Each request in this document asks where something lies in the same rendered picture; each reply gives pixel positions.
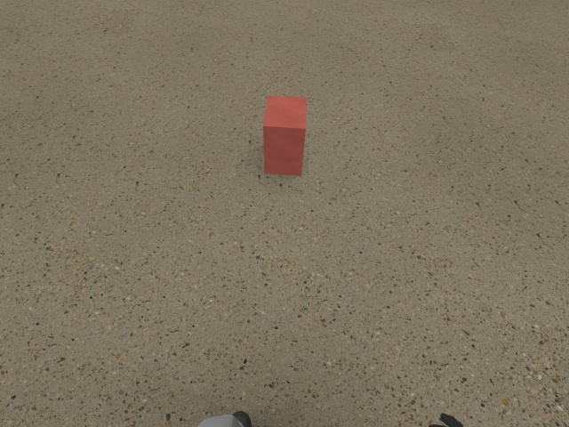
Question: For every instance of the carton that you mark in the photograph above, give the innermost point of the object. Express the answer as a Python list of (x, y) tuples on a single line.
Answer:
[(284, 131)]

